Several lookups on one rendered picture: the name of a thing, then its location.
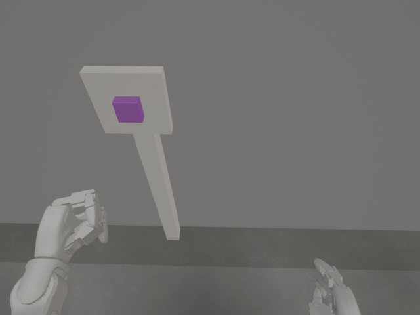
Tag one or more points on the button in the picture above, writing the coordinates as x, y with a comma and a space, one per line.
128, 109

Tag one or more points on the panel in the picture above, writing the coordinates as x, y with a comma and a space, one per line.
103, 83

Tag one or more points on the right robot hand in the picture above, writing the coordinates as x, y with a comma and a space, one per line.
339, 300

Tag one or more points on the robot left forearm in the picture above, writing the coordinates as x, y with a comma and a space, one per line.
42, 289

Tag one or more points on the left robot hand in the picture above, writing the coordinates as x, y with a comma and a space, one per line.
54, 235

